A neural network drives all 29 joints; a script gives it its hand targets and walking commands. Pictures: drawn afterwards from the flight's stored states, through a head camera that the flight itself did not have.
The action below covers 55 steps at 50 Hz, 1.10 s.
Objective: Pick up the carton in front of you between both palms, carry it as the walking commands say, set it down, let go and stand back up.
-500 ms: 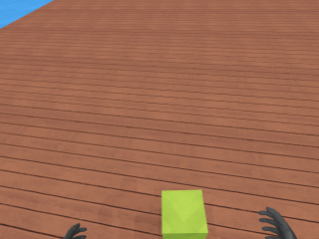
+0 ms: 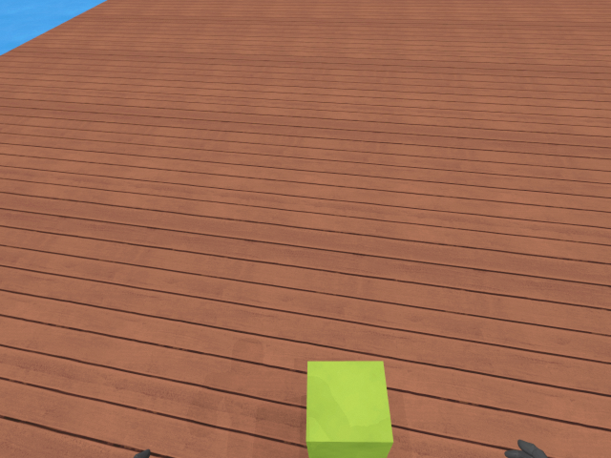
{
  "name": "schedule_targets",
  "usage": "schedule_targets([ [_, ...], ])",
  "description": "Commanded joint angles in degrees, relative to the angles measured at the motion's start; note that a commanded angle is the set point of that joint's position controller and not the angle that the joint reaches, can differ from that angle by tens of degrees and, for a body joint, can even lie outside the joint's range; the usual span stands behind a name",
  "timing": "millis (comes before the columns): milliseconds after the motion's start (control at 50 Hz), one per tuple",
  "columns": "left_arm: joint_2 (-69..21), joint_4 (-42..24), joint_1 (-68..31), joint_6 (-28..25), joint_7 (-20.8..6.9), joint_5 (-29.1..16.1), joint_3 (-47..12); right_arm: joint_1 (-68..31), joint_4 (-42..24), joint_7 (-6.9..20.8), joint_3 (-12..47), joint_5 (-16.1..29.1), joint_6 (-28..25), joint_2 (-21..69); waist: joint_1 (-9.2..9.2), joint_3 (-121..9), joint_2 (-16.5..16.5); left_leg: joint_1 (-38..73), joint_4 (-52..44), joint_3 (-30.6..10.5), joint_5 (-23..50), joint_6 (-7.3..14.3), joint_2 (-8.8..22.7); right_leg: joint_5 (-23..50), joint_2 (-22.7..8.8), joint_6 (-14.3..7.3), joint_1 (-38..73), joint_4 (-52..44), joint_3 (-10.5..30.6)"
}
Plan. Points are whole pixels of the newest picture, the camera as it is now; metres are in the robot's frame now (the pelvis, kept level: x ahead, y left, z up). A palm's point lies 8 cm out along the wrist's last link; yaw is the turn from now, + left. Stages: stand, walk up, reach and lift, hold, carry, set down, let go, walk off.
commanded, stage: stand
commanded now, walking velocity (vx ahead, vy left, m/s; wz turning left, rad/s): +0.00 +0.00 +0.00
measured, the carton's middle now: (345, 414) +0.38 -0.06 -0.65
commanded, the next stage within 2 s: none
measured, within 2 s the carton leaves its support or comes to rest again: neither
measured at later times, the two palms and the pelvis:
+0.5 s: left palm out of the picture +0.07 +0.29 -0.10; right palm out of the picture +0.07 -0.29 -0.10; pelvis -0.02 +0.00 +0.00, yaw +0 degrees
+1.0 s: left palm out of the picture +0.07 +0.30 -0.10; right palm out of the picture +0.06 -0.29 -0.10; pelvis -0.02 +0.00 +0.01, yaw -1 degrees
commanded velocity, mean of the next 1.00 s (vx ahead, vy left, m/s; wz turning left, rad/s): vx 0.00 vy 0.00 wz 0.00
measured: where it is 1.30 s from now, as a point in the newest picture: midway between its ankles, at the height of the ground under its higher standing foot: outside the picture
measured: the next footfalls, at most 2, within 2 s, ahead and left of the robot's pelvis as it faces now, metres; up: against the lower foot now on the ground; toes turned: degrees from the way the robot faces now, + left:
none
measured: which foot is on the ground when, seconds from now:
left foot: down 0.00-1.00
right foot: down 0.00-1.00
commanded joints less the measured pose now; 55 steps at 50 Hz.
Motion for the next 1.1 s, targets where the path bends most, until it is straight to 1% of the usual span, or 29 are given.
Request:
schedule_targets([
  [0, 8.23, -2.66, -1.40, -0.75, 0.10, -0.09, 1.77, -0.56, -2.75, -0.28, -1.62, 0.09, -0.80, -7.53, 0.07, -0.49, -1.00, -3.48, -4.82, -3.22, 9.07, 0.47, 4.26, 9.22, -6.03, 0.37, 1.92, -5.09, 5.67],
  [500, 10.51, 3.11, -2.13, -0.72, -0.27, -0.86, 1.03, -1.66, 3.58, -0.23, -0.69, 0.59, -1.00, -9.78, 0.10, 0.68, -1.16, -3.05, -8.52, -3.87, 6.55, 0.83, 5.30, 6.02, -6.92, 0.33, 2.21, -7.98, 6.90],
  [1080, 12.04, 6.17, -2.95, -0.82, -0.29, -1.30, 0.38, -3.61, 7.65, -0.10, -0.42, 1.01, -1.15, -11.17, 0.10, 0.19, -1.29, -1.34, -10.67, -3.49, 7.25, 0.83, 6.24, 7.72, -7.54, 0.33, 2.56, -9.46, 7.64],
])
